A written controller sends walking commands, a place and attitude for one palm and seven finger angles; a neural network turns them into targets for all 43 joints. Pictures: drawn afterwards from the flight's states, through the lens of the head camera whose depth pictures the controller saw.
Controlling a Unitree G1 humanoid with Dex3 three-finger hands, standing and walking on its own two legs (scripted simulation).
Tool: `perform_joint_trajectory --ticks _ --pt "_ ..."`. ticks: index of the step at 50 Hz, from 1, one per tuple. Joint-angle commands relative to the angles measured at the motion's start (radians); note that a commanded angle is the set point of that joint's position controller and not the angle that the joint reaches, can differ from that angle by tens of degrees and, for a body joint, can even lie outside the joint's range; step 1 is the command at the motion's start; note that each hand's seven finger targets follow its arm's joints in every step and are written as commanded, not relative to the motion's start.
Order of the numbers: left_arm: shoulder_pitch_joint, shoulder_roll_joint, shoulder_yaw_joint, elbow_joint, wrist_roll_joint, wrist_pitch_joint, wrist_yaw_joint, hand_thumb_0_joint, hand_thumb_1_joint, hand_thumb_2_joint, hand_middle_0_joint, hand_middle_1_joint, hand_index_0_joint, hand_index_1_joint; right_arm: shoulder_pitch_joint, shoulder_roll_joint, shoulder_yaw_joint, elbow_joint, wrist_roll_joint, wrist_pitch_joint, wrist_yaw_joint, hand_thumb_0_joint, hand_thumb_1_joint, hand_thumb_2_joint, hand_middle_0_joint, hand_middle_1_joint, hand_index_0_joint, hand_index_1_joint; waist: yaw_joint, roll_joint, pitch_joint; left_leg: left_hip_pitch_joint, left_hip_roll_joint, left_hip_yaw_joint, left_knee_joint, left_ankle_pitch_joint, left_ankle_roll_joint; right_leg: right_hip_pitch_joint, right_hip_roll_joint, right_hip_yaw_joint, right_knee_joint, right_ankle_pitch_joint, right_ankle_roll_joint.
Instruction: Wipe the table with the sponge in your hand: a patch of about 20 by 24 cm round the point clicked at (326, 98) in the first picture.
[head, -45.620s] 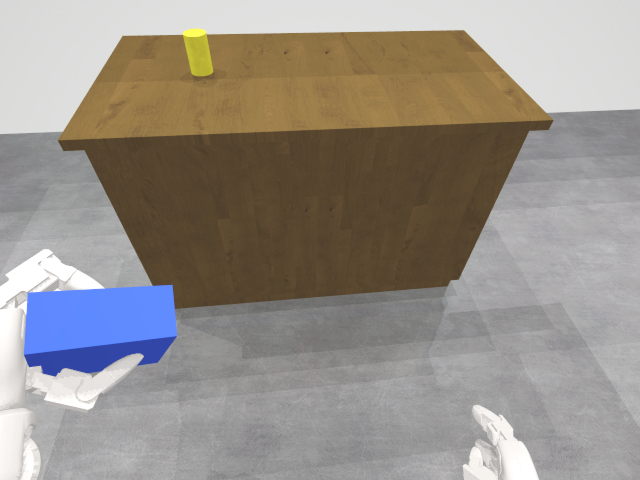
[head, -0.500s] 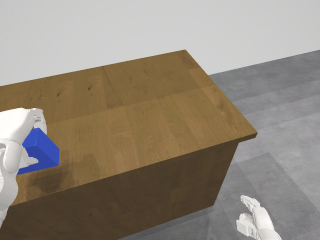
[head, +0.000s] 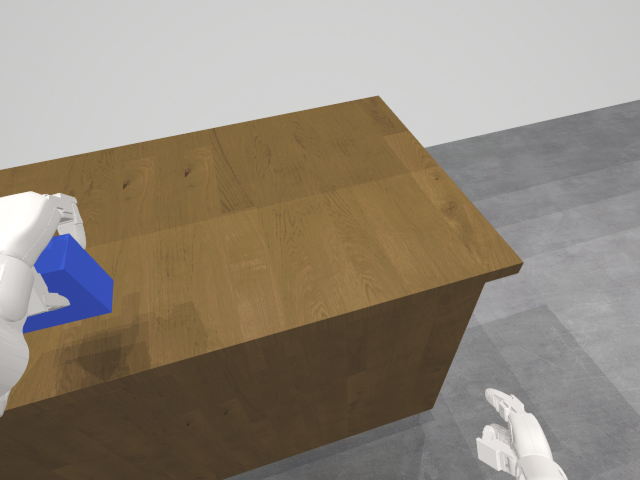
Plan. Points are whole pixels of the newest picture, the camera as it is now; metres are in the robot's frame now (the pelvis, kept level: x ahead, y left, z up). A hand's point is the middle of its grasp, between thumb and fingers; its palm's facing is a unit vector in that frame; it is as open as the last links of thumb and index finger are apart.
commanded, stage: lift the sponge slowly off the table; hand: left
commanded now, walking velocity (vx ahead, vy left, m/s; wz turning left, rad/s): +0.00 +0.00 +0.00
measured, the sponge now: (52, 292) +0.25 +0.38 +0.11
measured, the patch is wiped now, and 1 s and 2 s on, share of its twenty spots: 1.00 1.00 1.00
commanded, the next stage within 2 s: bring the sponge back beside the body in 0.40 s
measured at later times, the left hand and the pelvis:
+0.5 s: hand (38, 256) +0.26 +0.36 +0.17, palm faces +0.01 -0.05 -1.00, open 9.1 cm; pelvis -0.01 +0.01 +0.00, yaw +0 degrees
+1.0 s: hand (77, 289) +0.24 +0.32 +0.15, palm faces +0.03 -0.10 -0.99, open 9.1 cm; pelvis +0.00 +0.01 +0.00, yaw -1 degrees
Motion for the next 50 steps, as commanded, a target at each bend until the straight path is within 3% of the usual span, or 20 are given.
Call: perform_joint_trajectory --ticks 1,6,9,13,14,17,19,23,24,27,29,34,37,40,43,44,45,48,49,50 --pt "-0.379 0.311 0.140 -0.266 0.037 -0.039 0.049 0.000 0.100 1.300 -1.200 -1.600 -1.200 -1.600 -0.187 -0.091 -0.032 -0.174 -0.007 -0.074 -0.008 0.000 -0.900 -0.900 0.200 0.300 0.200 0.300 -0.031 0.084 -0.282 0.158 0.016 -0.010 -0.059 0.207 0.010 0.028 -0.023 0.047 -0.051 0.186 -0.044" --pt "-0.310 0.373 0.235 -0.251 0.035 -0.006 0.062 0.000 0.100 1.300 -1.200 -1.600 -1.200 -1.600 -0.196 -0.095 -0.032 -0.167 -0.015 -0.059 0.012 0.000 -0.900 -0.900 0.200 0.300 0.200 0.300 0.007 0.033 -0.285 0.115 0.021 -0.017 -0.074 0.236 -0.001 0.066 -0.023 0.053 -0.035 0.217 -0.050" --pt "-0.274 0.387 0.271 -0.297 0.007 0.035 0.066 0.000 0.100 1.300 -1.200 -1.600 -1.200 -1.600 -0.250 -0.087 -0.023 -0.190 -0.011 -0.047 0.029 0.000 -0.900 -0.900 0.200 0.300 0.200 0.300 0.039 0.048 -0.296 0.092 0.019 -0.024 -0.078 0.261 -0.009 0.087 -0.021 0.086 -0.025 0.240 -0.059" --pt "-0.212 0.331 0.214 -0.243 -0.021 0.105 0.040 0.000 0.100 1.300 -1.200 -1.600 -1.200 -1.600 -0.231 -0.101 -0.026 -0.182 -0.008 -0.018 0.036 0.000 -0.900 -0.900 0.200 0.300 0.200 0.300 0.021 -0.030 -0.223 0.053 0.029 -0.008 -0.085 0.218 -0.011 0.037 -0.028 0.044 -0.040 0.210 -0.034" --pt "-0.232 0.320 0.200 -0.243 -0.022 0.117 0.027 0.000 0.100 1.300 -1.200 -1.600 -1.200 -1.600 -0.271 -0.096 -0.014 -0.197 0.001 -0.024 0.034 0.000 -0.900 -0.900 0.200 0.300 0.200 0.300 0.018 -0.022 -0.198 0.053 0.028 -0.008 -0.085 0.203 -0.007 0.010 -0.020 0.071 -0.046 0.190 -0.042" --pt "-0.259 0.266 0.113 -0.199 -0.010 0.134 -0.012 0.000 0.100 1.300 -1.200 -1.600 -1.200 -1.600 -0.232 -0.106 -0.017 -0.191 0.005 -0.019 0.027 0.000 -0.900 -0.900 0.200 0.300 0.200 0.300 -0.010 -0.046 -0.192 0.053 0.033 -0.003 -0.092 0.172 -0.004 -0.016 -0.027 0.023 -0.049 0.160 -0.027" --pt "-0.300 0.250 0.078 -0.248 0.007 0.134 -0.038 0.000 0.100 1.300 -1.200 -1.600 -1.200 -1.600 -0.268 -0.095 -0.008 -0.207 0.014 -0.032 0.024 0.000 -0.900 -0.900 0.200 0.300 0.200 0.300 -0.015 0.009 -0.216 0.079 0.032 -0.008 -0.095 0.160 0.002 -0.026 -0.020 0.046 -0.049 0.146 -0.037" --pt "-0.393 0.306 0.094 -0.304 0.046 0.064 -0.057 0.000 0.100 1.300 -1.200 -1.600 -1.200 -1.600 -0.218 -0.093 -0.012 -0.197 0.003 -0.048 0.004 0.000 -0.900 -0.900 0.200 0.300 0.200 0.300 -0.027 -0.016 -0.275 0.135 0.027 -0.016 -0.084 0.170 0.014 -0.007 -0.023 0.016 -0.051 0.139 -0.029" --pt "-0.444 0.311 0.091 -0.407 0.053 0.040 -0.051 0.000 0.100 1.300 -1.200 -1.600 -1.200 -1.600 -0.254 -0.080 -0.005 -0.220 0.007 -0.068 0.002 0.000 -0.900 -0.900 0.200 0.300 0.200 0.300 -0.025 0.041 -0.311 0.164 0.029 -0.026 -0.084 0.165 0.018 0.003 -0.010 0.055 -0.047 0.134 -0.043" --pt "-0.391 0.344 0.161 -0.387 0.051 -0.025 0.000 0.000 0.100 1.300 -1.200 -1.600 -1.200 -1.600 -0.197 -0.079 -0.017 -0.192 -0.010 -0.077 -0.005 0.000 -0.900 -0.900 0.200 0.300 0.200 0.300 -0.007 0.067 -0.308 0.183 0.033 -0.040 -0.095 0.177 0.008 0.023 -0.014 0.029 -0.051 0.116 -0.047" --pt "-0.384 0.375 0.217 -0.432 0.051 -0.030 0.036 0.000 0.100 1.300 -1.200 -1.600 -1.200 -1.600 -0.232 -0.074 -0.012 -0.202 -0.010 -0.082 0.002 0.000 -0.900 -0.900 0.200 0.300 0.200 0.300 0.016 0.116 -0.318 0.167 0.033 -0.051 -0.103 0.177 0.004 0.046 -0.005 0.082 -0.045 0.120 -0.066" --pt "-0.280 0.303 0.224 -0.336 -0.003 0.058 0.099 0.000 0.100 1.300 -1.200 -1.600 -1.200 -1.600 -0.262 -0.076 -0.015 -0.187 -0.009 -0.056 0.031 0.000 -0.900 -0.900 0.200 0.300 0.200 0.300 0.043 0.069 -0.241 0.099 0.032 -0.036 -0.108 0.204 -0.024 0.042 -0.010 0.086 -0.054 0.135 -0.066" --pt "-0.110 0.234 0.179 -0.315 -0.040 0.106 0.079 0.000 0.100 1.300 -1.200 -1.600 -1.200 -1.600 -0.246 -0.089 -0.023 -0.193 -0.010 -0.033 0.039 0.000 -0.900 -0.900 0.200 0.300 0.200 0.300 0.035 -0.022 -0.239 0.080 0.038 -0.010 -0.093 0.222 -0.023 0.043 -0.025 0.045 -0.045 0.190 -0.042" --pt "-0.060 0.173 0.113 -0.316 -0.051 0.144 0.042 0.000 0.100 1.300 -1.200 -1.600 -1.200 -1.600 -0.264 -0.093 -0.014 -0.204 0.003 -0.029 0.038 0.000 -0.900 -0.900 0.200 0.300 0.200 0.300 0.009 -0.061 -0.197 0.061 0.044 0.001 -0.088 0.176 -0.012 -0.009 -0.027 0.041 -0.046 0.162 -0.031" --pt "-0.111 0.168 0.069 -0.368 -0.027 0.146 0.018 0.000 0.100 1.300 -1.200 -1.600 -1.200 -1.600 -0.256 -0.094 -0.015 -0.209 0.005 -0.032 0.029 0.000 -0.900 -0.900 0.200 0.300 0.200 0.300 -0.011 -0.053 -0.204 0.073 0.042 -0.005 -0.092 0.139 -0.001 -0.028 -0.024 0.026 -0.047 0.132 -0.022" --pt "-0.166 0.168 0.054 -0.447 -0.011 0.145 0.017 0.000 0.100 1.300 -1.200 -1.600 -1.200 -1.600 -0.300 -0.082 -0.004 -0.232 0.011 -0.049 0.027 0.000 -0.900 -0.900 0.200 0.300 0.200 0.300 -0.011 -0.006 -0.229 0.092 0.041 -0.012 -0.094 0.142 0.003 -0.022 -0.012 0.057 -0.038 0.132 -0.035" --pt "-0.205 0.211 0.077 -0.488 0.009 0.134 0.027 0.000 0.100 1.300 -1.200 -1.600 -1.200 -1.600 -0.263 -0.085 -0.013 -0.226 0.003 -0.059 0.022 0.000 -0.900 -0.900 0.200 0.300 0.200 0.300 -0.004 0.009 -0.284 0.109 0.037 -0.016 -0.082 0.170 0.006 0.006 -0.020 0.043 -0.022 0.145 -0.034" --pt "-0.210 0.272 0.129 -0.540 0.060 0.087 0.049 0.000 0.100 1.300 -1.200 -1.600 -1.200 -1.600 -0.238 -0.082 -0.020 -0.210 -0.013 -0.065 0.015 0.000 -0.900 -0.900 0.200 0.300 0.200 0.300 0.005 0.029 -0.300 0.134 0.032 -0.029 -0.083 0.186 0.010 0.040 -0.011 0.051 -0.023 0.145 -0.040" --pt "-0.244 0.306 0.152 -0.635 0.073 0.073 0.065 0.000 0.100 1.300 -1.200 -1.600 -1.200 -1.600 -0.279 -0.075 -0.010 -0.230 -0.011 -0.078 0.014 0.000 -0.900 -0.900 0.200 0.300 0.200 0.300 0.016 0.084 -0.323 0.148 0.030 -0.039 -0.083 0.184 0.016 0.055 0.003 0.092 -0.017 0.138 -0.055" --pt "-0.242 0.300 0.165 -0.620 0.075 0.058 0.089 0.000 0.100 1.300 -1.200 -1.600 -1.200 -1.600 -0.242 -0.063 -0.015 -0.218 -0.019 -0.083 0.010 0.000 -0.900 -0.900 0.200 0.300 0.200 0.300 0.020 0.065 -0.330 0.149 0.029 -0.031 -0.075 0.205 0.010 0.067 -0.008 0.064 -0.006 0.139 -0.053"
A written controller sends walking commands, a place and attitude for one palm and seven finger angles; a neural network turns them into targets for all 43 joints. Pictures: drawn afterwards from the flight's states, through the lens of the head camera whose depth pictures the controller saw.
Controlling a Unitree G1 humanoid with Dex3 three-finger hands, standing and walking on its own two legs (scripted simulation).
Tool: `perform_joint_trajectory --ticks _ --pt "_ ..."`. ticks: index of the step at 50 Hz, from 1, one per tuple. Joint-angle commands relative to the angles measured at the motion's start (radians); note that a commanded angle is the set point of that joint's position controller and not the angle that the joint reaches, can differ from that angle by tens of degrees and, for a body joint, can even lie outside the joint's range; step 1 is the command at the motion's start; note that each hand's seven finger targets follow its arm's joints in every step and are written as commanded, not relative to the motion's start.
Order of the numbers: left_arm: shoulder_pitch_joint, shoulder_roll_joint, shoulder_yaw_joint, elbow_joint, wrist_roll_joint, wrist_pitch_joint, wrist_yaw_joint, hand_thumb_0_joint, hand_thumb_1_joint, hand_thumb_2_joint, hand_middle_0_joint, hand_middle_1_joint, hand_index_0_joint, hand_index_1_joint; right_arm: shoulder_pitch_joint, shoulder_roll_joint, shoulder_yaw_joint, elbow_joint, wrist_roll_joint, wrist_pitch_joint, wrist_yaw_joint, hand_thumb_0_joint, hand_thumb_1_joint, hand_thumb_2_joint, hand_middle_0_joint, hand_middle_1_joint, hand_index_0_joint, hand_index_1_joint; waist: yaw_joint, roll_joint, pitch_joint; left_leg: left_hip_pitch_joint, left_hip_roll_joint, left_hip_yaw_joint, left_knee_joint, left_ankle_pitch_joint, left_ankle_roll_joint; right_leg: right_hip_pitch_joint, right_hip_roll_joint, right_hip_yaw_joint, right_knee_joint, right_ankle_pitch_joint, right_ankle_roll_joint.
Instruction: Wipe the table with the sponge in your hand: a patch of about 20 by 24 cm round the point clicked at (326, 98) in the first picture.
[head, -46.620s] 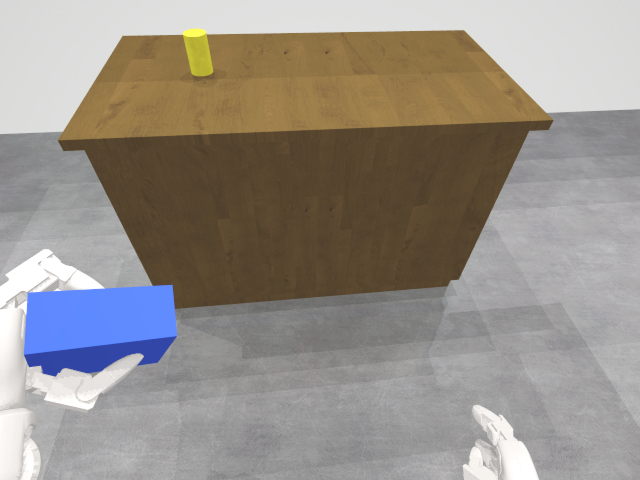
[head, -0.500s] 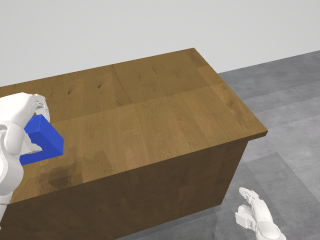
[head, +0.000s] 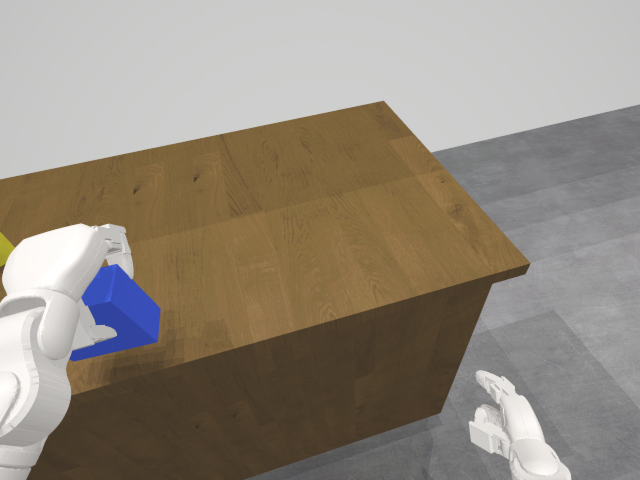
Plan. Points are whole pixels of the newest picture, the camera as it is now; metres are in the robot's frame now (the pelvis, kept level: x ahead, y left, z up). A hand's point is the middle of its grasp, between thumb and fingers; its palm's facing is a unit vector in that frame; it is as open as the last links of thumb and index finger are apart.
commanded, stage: bring the sponge back beside the body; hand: left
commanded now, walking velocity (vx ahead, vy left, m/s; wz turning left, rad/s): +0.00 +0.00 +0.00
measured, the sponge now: (102, 321) +0.23 +0.32 +0.09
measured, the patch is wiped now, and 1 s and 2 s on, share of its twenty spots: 1.00 1.00 1.00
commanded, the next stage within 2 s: step back with the hand held close in 1.08 s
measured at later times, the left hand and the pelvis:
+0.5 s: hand (122, 318) +0.21 +0.26 +0.14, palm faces +0.09 -0.10 -0.99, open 9.1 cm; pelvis +0.00 -0.02 +0.00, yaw -1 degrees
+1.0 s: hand (120, 315) +0.20 +0.24 +0.17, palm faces +0.23 -0.10 -0.97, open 9.1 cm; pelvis +0.00 -0.04 +0.00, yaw -2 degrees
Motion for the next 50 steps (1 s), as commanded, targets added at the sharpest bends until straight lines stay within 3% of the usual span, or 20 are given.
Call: perform_joint_trajectory --ticks 1,3,4,8,9,12,14,18,20,21,24,26,29,31,34,37,40,42,44,50 --pt "-0.323 0.389 0.289 -0.296 0.083 -0.085 0.125 0.000 0.100 1.300 -1.200 -1.600 -1.200 -1.600 -0.196 -0.068 -0.034 -0.174 -0.018 -0.076 -0.009 0.000 -0.900 -0.900 0.200 0.300 0.200 0.300 0.001 0.050 -0.280 0.147 0.038 -0.048 -0.049 0.196 -0.006 0.066 0.008 0.047 -0.033 0.136 -0.068" --pt "-0.295 0.364 0.290 -0.265 0.069 -0.084 0.145 0.000 0.100 1.300 -1.200 -1.600 -1.200 -1.600 -0.192 -0.069 -0.039 -0.163 -0.016 -0.060 -0.001 0.000 -0.900 -0.900 0.200 0.300 0.200 0.300 0.001 0.050 -0.239 0.137 0.040 -0.047 -0.058 0.177 -0.013 0.050 0.009 0.051 -0.052 0.122 -0.065" --pt "-0.297 0.363 0.306 -0.276 0.058 -0.068 0.155 0.000 0.100 1.300 -1.200 -1.600 -1.200 -1.600 -0.240 -0.062 -0.032 -0.174 -0.008 -0.067 0.005 0.000 -0.900 -0.900 0.200 0.300 0.200 0.300 0.016 0.081 -0.229 0.127 0.036 -0.055 -0.057 0.177 -0.014 0.049 0.018 0.096 -0.054 0.123 -0.081" --pt "-0.163 0.260 0.245 -0.187 -0.019 -0.009 0.151 0.000 0.100 1.300 -1.200 -1.600 -1.200 -1.600 -0.222 -0.077 -0.040 -0.168 -0.004 -0.040 0.013 0.000 -0.900 -0.900 0.200 0.300 0.200 0.300 0.005 0.005 -0.174 0.099 0.039 -0.029 -0.053 0.170 -0.026 0.025 -0.002 0.058 -0.065 0.158 -0.055" --pt "-0.142 0.224 0.221 -0.185 -0.029 0.009 0.137 0.000 0.100 1.300 -1.200 -1.600 -1.200 -1.600 -0.261 -0.073 -0.029 -0.179 0.006 -0.046 0.013 0.000 -0.900 -0.900 0.200 0.300 0.200 0.300 0.003 -0.006 -0.147 0.094 0.040 -0.030 -0.055 0.159 -0.024 0.001 0.008 0.083 -0.070 0.147 -0.062" --pt "-0.049 0.159 0.157 -0.187 -0.051 0.031 0.105 0.000 0.100 1.300 -1.200 -1.600 -1.200 -1.600 -0.239 -0.082 -0.032 -0.182 0.007 -0.035 0.014 0.000 -0.900 -0.900 0.200 0.300 0.200 0.300 -0.017 -0.080 -0.142 0.073 0.047 -0.017 -0.044 0.148 -0.017 -0.009 -0.007 0.042 -0.059 0.169 -0.037" --pt "-0.046 0.156 0.145 -0.246 -0.041 0.040 0.090 0.000 0.100 1.300 -1.200 -1.600 -1.200 -1.600 -0.277 -0.077 -0.024 -0.201 0.011 -0.047 0.013 0.000 -0.900 -0.900 0.200 0.300 0.200 0.300 -0.020 -0.067 -0.154 0.078 0.045 -0.018 -0.036 0.139 -0.010 -0.020 0.000 0.077 -0.055 0.167 -0.043" --pt "-0.067 0.253 0.207 -0.357 0.010 0.017 0.107 0.000 0.100 1.300 -1.200 -1.600 -1.200 -1.600 -0.236 -0.078 -0.031 -0.201 -0.011 -0.051 0.003 0.000 -0.900 -0.900 0.200 0.300 0.200 0.300 -0.009 -0.056 -0.232 0.100 0.030 -0.011 -0.008 0.189 0.001 0.033 -0.010 0.069 -0.024 0.217 -0.039" --pt "-0.135 0.311 0.246 -0.446 0.047 0.000 0.138 0.000 0.100 1.300 -1.200 -1.600 -1.200 -1.600 -0.239 -0.068 -0.029 -0.209 -0.017 -0.067 -0.001 0.000 -0.900 -0.900 0.200 0.300 0.200 0.300 0.000 0.005 -0.267 0.113 0.026 -0.014 0.001 0.200 0.001 0.055 -0.007 0.093 -0.010 0.211 -0.052" --pt "-0.090 0.318 0.265 -0.401 0.056 -0.010 0.153 0.000 0.100 1.300 -1.200 -1.600 -1.200 -1.600 -0.219 -0.067 -0.032 -0.198 -0.023 -0.067 -0.001 0.000 -0.900 -0.900 0.200 0.300 0.200 0.300 0.004 -0.006 -0.238 0.110 0.026 -0.015 0.001 0.200 -0.002 0.044 -0.005 0.089 -0.019 0.196 -0.054" --pt "-0.086 0.305 0.272 -0.428 0.059 -0.025 0.185 0.000 0.100 1.300 -1.200 -1.600 -1.200 -1.600 -0.238 -0.062 -0.034 -0.202 -0.014 -0.064 0.006 0.000 -0.900 -0.900 0.200 0.300 0.200 0.300 0.006 0.043 -0.201 0.122 0.027 -0.021 -0.003 0.174 -0.006 0.020 0.009 0.132 -0.043 0.151 -0.069" --pt "-0.038 0.253 0.247 -0.350 0.035 -0.016 0.202 0.000 0.100 1.300 -1.200 -1.600 -1.200 -1.600 -0.209 -0.063 -0.044 -0.186 -0.016 -0.057 0.010 0.000 -0.900 -0.900 0.200 0.300 0.200 0.300 0.001 0.023 -0.166 0.108 0.029 -0.009 -0.001 0.159 -0.013 0.003 0.000 0.108 -0.050 0.137 -0.059" --pt "0.003 0.167 0.194 -0.343 -0.015 0.012 0.190 0.000 0.100 1.300 -1.200 -1.600 -1.200 -1.600 -0.259 -0.064 -0.044 -0.201 -0.001 -0.060 0.014 0.000 -0.900 -0.900 0.200 0.300 0.200 0.300 -0.005 -0.006 -0.131 0.099 0.029 -0.013 0.000 0.137 -0.015 -0.018 0.002 0.139 -0.056 0.142 -0.056" --pt "0.067 0.124 0.158 -0.315 -0.039 0.026 0.179 0.000 0.100 1.300 -1.200 -1.600 -1.200 -1.600 -0.239 -0.071 -0.047 -0.195 -0.002 -0.056 0.014 0.000 -0.900 -0.900 0.200 0.300 0.200 0.300 -0.011 -0.054 -0.124 0.081 0.035 -0.003 0.003 0.127 -0.013 -0.022 -0.010 0.103 -0.050 0.146 -0.037" --pt "0.091 0.078 0.107 -0.392 -0.046 0.036 0.160 0.000 0.100 1.300 -1.200 -1.600 -1.200 -1.600 -0.277 -0.063 -0.039 -0.217 0.002 -0.067 0.009 0.000 -0.900 -0.900 0.200 0.300 0.200 0.300 -0.018 -0.052 -0.111 0.087 0.036 -0.003 -0.002 0.108 -0.007 -0.046 -0.006 0.117 -0.053 0.122 -0.034" --pt "0.098 0.143 0.152 -0.430 -0.017 0.027 0.173 0.000 0.100 1.300 -1.200 -1.600 -1.200 -1.600 -0.239 -0.069 -0.044 -0.207 -0.014 -0.069 0.003 0.000 -0.900 -0.900 0.200 0.300 0.200 0.300 -0.016 -0.078 -0.153 0.087 0.034 0.002 0.009 0.125 -0.002 -0.021 -0.013 0.110 -0.039 0.139 -0.031" --pt "-0.010 0.241 0.223 -0.496 0.030 0.015 0.209 0.000 0.100 1.300 -1.200 -1.600 -1.200 -1.600 -0.238 -0.062 -0.041 -0.213 -0.023 -0.073 -0.004 0.000 -0.900 -0.900 0.200 0.300 0.200 0.300 -0.006 -0.029 -0.183 0.096 0.029 0.004 0.009 0.137 -0.003 -0.005 -0.006 0.127 -0.028 0.120 -0.045" --pt "0.026 0.217 0.214 -0.428 0.035 0.009 0.223 0.000 0.100 1.300 -1.200 -1.600 -1.200 -1.600 -0.221 -0.060 -0.042 -0.197 -0.021 -0.065 -0.003 0.000 -0.900 -0.900 0.200 0.300 0.200 0.300 -0.009 -0.014 -0.131 0.094 0.031 0.008 0.001 0.120 -0.011 -0.028 0.000 0.126 -0.051 0.077 -0.047" --pt "-0.017 0.230 0.224 -0.450 0.039 0.008 0.231 0.000 0.100 1.300 -1.200 -1.600 -1.200 -1.600 -0.244 -0.060 -0.042 -0.205 -0.013 -0.061 0.000 0.000 -0.900 -0.900 0.200 0.300 0.200 0.300 -0.003 0.044 -0.140 0.108 0.030 0.003 -0.006 0.111 -0.012 -0.031 0.011 0.157 -0.059 0.060 -0.061" --pt "0.054 0.099 0.133 -0.326 -0.026 0.039 0.200 0.000 0.100 1.300 -1.200 -1.600 -1.200 -1.600 -0.251 -0.067 -0.047 -0.201 -0.001 -0.063 0.001 0.000 -0.900 -0.900 0.200 0.300 0.200 0.300 -0.017 -0.049 -0.099 0.085 0.036 0.012 -0.005 0.071 -0.012 -0.056 -0.004 0.129 -0.072 0.037 -0.036"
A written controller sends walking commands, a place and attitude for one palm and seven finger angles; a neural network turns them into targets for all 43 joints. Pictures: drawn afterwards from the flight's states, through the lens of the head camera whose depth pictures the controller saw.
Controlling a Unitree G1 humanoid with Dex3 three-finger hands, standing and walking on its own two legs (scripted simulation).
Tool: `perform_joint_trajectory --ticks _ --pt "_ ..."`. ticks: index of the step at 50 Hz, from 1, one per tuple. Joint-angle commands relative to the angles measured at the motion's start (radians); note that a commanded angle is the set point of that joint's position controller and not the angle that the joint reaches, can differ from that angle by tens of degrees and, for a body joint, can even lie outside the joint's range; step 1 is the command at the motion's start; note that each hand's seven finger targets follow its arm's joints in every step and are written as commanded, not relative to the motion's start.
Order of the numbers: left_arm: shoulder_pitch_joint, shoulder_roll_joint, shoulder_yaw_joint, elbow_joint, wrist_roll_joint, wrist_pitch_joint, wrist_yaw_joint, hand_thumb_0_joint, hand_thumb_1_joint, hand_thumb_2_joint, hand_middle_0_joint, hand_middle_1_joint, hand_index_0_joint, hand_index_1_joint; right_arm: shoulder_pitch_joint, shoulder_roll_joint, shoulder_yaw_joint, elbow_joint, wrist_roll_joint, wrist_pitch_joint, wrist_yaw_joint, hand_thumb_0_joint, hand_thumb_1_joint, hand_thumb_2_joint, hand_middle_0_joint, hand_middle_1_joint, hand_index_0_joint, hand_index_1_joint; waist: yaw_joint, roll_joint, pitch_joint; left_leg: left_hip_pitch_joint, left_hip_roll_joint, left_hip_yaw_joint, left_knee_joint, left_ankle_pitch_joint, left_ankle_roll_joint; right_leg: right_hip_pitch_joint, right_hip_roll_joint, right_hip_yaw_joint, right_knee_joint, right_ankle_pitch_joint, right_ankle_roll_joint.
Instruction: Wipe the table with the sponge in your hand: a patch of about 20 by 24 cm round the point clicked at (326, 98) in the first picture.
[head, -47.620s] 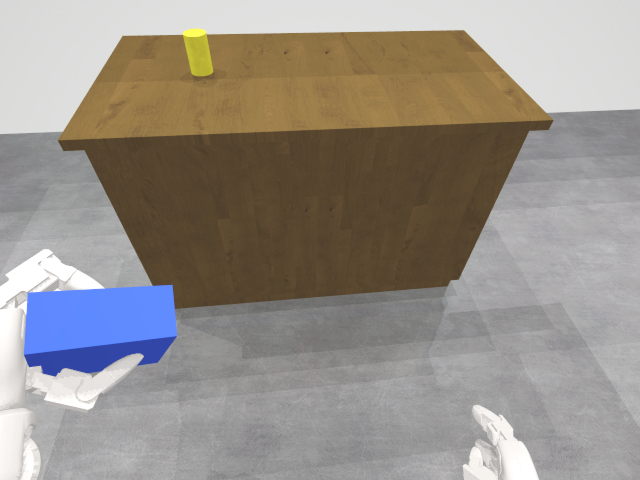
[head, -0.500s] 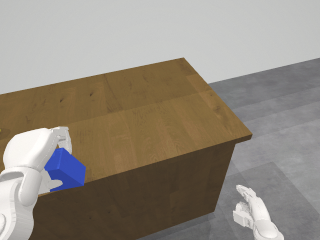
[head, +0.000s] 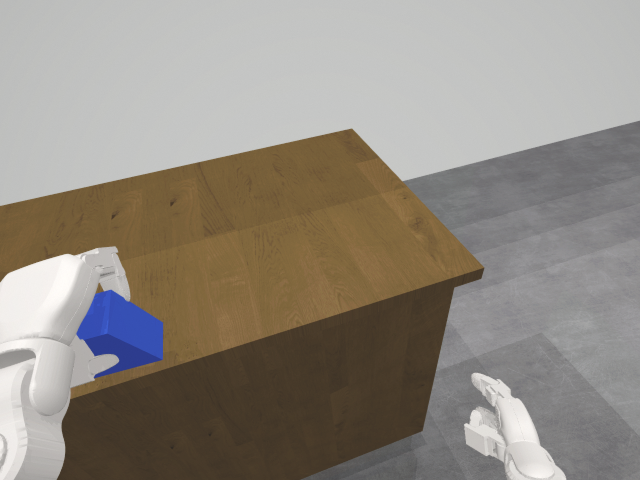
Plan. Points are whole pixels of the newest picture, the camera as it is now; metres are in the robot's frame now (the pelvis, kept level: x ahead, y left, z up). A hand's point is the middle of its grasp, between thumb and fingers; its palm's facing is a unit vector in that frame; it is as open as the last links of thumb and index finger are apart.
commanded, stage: bring the sponge back beside the body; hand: left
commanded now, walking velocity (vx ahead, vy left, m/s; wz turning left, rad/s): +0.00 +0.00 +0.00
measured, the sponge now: (103, 343) +0.20 +0.30 +0.11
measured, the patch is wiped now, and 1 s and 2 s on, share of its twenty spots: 1.00 1.00 1.00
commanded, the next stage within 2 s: step back with the hand held close in 0.08 s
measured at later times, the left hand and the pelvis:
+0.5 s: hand (115, 290) +0.21 +0.25 +0.20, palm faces +0.38 -0.81 -0.44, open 9.1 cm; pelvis +0.00 +0.01 -0.01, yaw +2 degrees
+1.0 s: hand (21, 357) +0.13 +0.29 +0.20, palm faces +0.44 -0.81 -0.38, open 9.1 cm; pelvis -0.08 +0.04 -0.01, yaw +1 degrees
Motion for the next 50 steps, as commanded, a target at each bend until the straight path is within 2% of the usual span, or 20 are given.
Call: perform_joint_trajectory --ticks 1,7,9,10,11,12,13,14,17,19,20,26,29,37,39,42,44,46,48,50 --pt "-0.146 0.131 0.104 -0.115 -0.004 0.005 0.015 0.000 0.100 1.300 -1.200 -1.600 -1.200 -1.600 -0.261 -0.093 -0.033 -0.190 0.006 -0.064 -0.004 0.000 -0.900 -0.900 0.200 0.300 0.200 0.300 -0.013 -0.067 -0.057 0.040 -0.018 -0.006 -0.045 0.102 0.042 -0.087 -0.063 0.099 -0.126 0.055 0.019" --pt "-0.142 0.195 0.142 -0.216 0.023 -0.007 0.011 0.000 0.100 1.300 -1.200 -1.600 -1.200 -1.600 -0.253 -0.094 -0.032 -0.195 -0.009 -0.080 -0.010 0.000 -0.900 -0.900 0.200 0.300 0.200 0.300 -0.008 -0.081 -0.117 0.051 -0.024 -0.005 -0.034 0.145 0.049 -0.048 -0.070 0.106 -0.104 0.117 0.021" --pt "-0.195 0.262 0.189 -0.283 0.046 -0.014 0.026 0.000 0.100 1.300 -1.200 -1.600 -1.200 -1.600 -0.271 -0.094 -0.029 -0.202 -0.008 -0.082 -0.012 0.000 -0.900 -0.900 0.200 0.300 0.200 0.300 0.000 -0.020 -0.134 0.064 -0.026 -0.009 -0.035 0.147 0.049 -0.048 -0.059 0.137 -0.102 0.106 0.007" --pt "-0.236 0.192 0.129 -0.180 0.064 -0.010 0.035 0.000 0.100 1.300 -1.200 -1.600 -1.200 -1.600 -0.248 -0.089 -0.028 -0.186 -0.013 -0.082 -0.016 0.000 -0.900 -0.900 0.200 0.300 0.200 0.300 -0.018 -0.052 -0.105 0.053 -0.026 0.001 -0.032 0.152 0.047 -0.063 -0.059 0.108 -0.098 0.107 0.009" --pt "-0.375 0.049 0.388 -0.354 -0.789 -0.262 0.075 0.000 0.100 1.300 -1.200 -1.600 -1.200 -1.600 -0.066 -0.068 -0.040 -0.365 0.006 -0.083 -0.010 0.000 -0.900 -0.900 0.200 0.300 0.200 0.300 -0.131 -0.210 0.108 0.000 -0.004 -0.033 0.078 -0.033 0.060 -0.292 -0.126 0.191 -0.210 0.129 0.031" --pt "-0.158 0.153 0.422 -0.123 -0.779 -0.348 0.092 0.000 0.100 1.300 -1.200 -1.600 -1.200 -1.600 0.011 -0.071 -0.017 -0.260 -0.019 -0.085 -0.010 0.000 -0.900 -0.900 0.200 0.300 0.200 0.300 -0.105 -0.304 0.036 0.014 -0.014 -0.028 0.132 -0.081 0.057 -0.312 -0.177 0.186 -0.223 0.049 0.018" --pt "-0.126 0.080 0.359 -0.125 -0.779 -0.385 0.089 0.000 0.100 1.300 -1.200 -1.600 -1.200 -1.600 -0.020 -0.055 -0.024 -0.258 -0.018 -0.077 -0.005 0.000 -0.900 -0.900 0.200 0.300 0.200 0.300 -0.109 -0.264 0.046 0.005 -0.025 -0.026 0.151 -0.081 0.052 -0.325 -0.194 0.193 -0.219 0.061 0.008" --pt "-0.123 0.134 0.463 -0.206 -0.813 -0.439 0.112 0.000 0.100 1.300 -1.200 -1.600 -1.200 -1.600 0.061 -0.062 -0.039 -0.251 -0.012 -0.072 -0.007 0.000 -0.900 -0.900 0.200 0.300 0.200 0.300 -0.107 -0.282 0.007 0.030 -0.003 -0.047 0.169 -0.065 0.047 -0.321 -0.249 0.213 -0.220 0.115 0.010" --pt "-0.024 0.079 0.470 -0.370 -0.842 -0.547 0.133 0.000 0.100 1.300 -1.200 -1.600 -1.200 -1.600 0.068 -0.079 -0.048 -0.253 -0.018 -0.075 -0.016 0.000 -0.900 -0.900 0.200 0.300 0.200 0.300 -0.128 -0.040 -0.150 0.040 0.056 -0.053 0.110 0.122 0.046 -0.181 -0.277 0.133 -0.049 0.397 0.005" --pt "0.045 0.059 0.483 -0.406 -0.851 -0.578 0.143 0.000 0.100 1.300 -1.200 -1.600 -1.200 -1.600 0.060 -0.100 -0.058 -0.258 -0.024 -0.077 -0.016 0.000 -0.900 -0.900 0.200 0.300 0.200 0.300 -0.122 0.119 -0.164 0.021 0.113 -0.104 0.053 0.268 0.063 -0.165 -0.227 0.079 0.041 0.415 0.044" --pt "0.097 0.031 0.481 -0.394 -0.847 -0.586 0.147 0.000 0.100 1.300 -1.200 -1.600 -1.200 -1.600 0.073 -0.092 -0.059 -0.260 -0.027 -0.079 -0.013 0.000 -0.900 -0.900 0.200 0.300 0.200 0.300 -0.120 0.147 -0.177 -0.022 0.129 -0.126 0.052 0.338 0.071 -0.142 -0.198 0.052 0.062 0.387 0.057" --pt "0.175 0.014 0.503 -0.322 -0.844 -0.615 0.154 0.000 0.100 1.300 -1.200 -1.600 -1.200 -1.600 0.098 -0.081 -0.088 -0.237 -0.012 -0.072 -0.008 0.000 -0.900 -0.900 0.200 0.300 0.200 0.300 -0.148 -0.162 -0.224 -0.085 0.124 -0.094 0.147 0.344 0.034 -0.118 -0.239 0.077 0.046 0.514 0.049" --pt "0.192 0.027 0.516 -0.329 -0.847 -0.627 0.160 0.000 0.100 1.300 -1.200 -1.600 -1.200 -1.600 0.079 -0.087 -0.098 -0.238 -0.010 -0.078 -0.014 0.000 -0.900 -0.900 0.200 0.300 0.200 0.300 -0.150 -0.133 -0.207 -0.105 0.124 -0.109 0.117 0.237 0.033 -0.168 -0.243 0.078 0.055 0.407 0.044" --pt "0.181 0.032 0.549 -0.467 -0.810 -0.668 0.168 0.000 0.100 1.300 -1.200 -1.600 -1.200 -1.600 0.082 -0.107 -0.097 -0.225 -0.049 -0.153 -0.013 0.000 -0.900 -0.900 0.200 0.300 0.200 0.300 -0.130 0.136 -0.150 -0.395 0.219 -0.290 -0.222 -0.253 0.120 -0.058 -0.047 0.008 0.281 -0.056 0.095" --pt "0.136 0.035 0.556 -0.445 -0.802 -0.669 0.164 0.000 0.100 1.300 -1.200 -1.600 -1.200 -1.600 0.089 -0.113 -0.100 -0.226 -0.056 -0.174 -0.012 0.000 -0.900 -0.900 0.200 0.300 0.200 0.300 -0.130 0.134 -0.116 -0.465 0.235 -0.308 -0.256 -0.335 0.136 -0.032 -0.040 0.014 0.323 -0.063 0.101" --pt "0.108 -0.029 0.510 -0.317 -0.803 -0.664 0.150 0.000 0.100 1.300 -1.200 -1.600 -1.200 -1.600 0.116 -0.101 -0.095 -0.192 -0.047 -0.188 -0.009 0.000 -0.900 -0.900 0.200 0.300 0.200 0.300 -0.137 0.018 -0.076 -0.433 0.216 -0.265 -0.193 -0.352 0.126 -0.045 -0.041 0.010 0.174 -0.050 0.096" --pt "0.092 -0.034 0.503 -0.258 -0.808 -0.670 0.140 0.000 0.100 1.300 -1.200 -1.600 -1.200 -1.600 0.110 -0.101 -0.094 -0.191 -0.043 -0.194 -0.013 0.000 -0.900 -0.900 0.200 0.300 0.200 0.300 -0.142 -0.027 -0.060 -0.356 0.167 -0.224 -0.116 -0.301 0.098 -0.094 -0.061 0.022 0.023 0.057 0.077" --pt "0.054 -0.048 0.451 -0.234 -0.826 -0.680 0.133 0.000 0.100 1.300 -1.200 -1.600 -1.200 -1.600 0.105 -0.074 -0.087 -0.181 -0.031 -0.183 -0.012 0.000 -0.900 -0.900 0.200 0.300 0.200 0.300 -0.151 -0.128 -0.108 -0.189 0.107 -0.123 0.073 -0.103 0.046 -0.213 -0.183 0.122 -0.062 0.235 0.023" --pt "0.032 -0.061 0.403 -0.279 -0.830 -0.689 0.135 0.000 0.100 1.300 -1.200 -1.600 -1.200 -1.600 0.119 -0.076 -0.105 -0.178 -0.013 -0.173 -0.011 0.000 -0.900 -0.900 0.200 0.300 0.200 0.300 -0.165 -0.258 -0.160 -0.060 0.059 -0.045 0.292 -0.048 0.007 -0.319 -0.304 0.187 -0.085 0.317 -0.025" --pt "0.045 -0.038 0.410 -0.349 -0.830 -0.695 0.139 0.000 0.100 1.300 -1.200 -1.600 -1.200 -1.600 0.098 -0.061 -0.094 -0.198 -0.016 -0.167 -0.008 0.000 -0.900 -0.900 0.200 0.300 0.200 0.300 -0.170 -0.209 -0.143 -0.074 0.052 -0.019 0.347 -0.044 0.004 -0.345 -0.347 0.188 -0.073 0.386 -0.044"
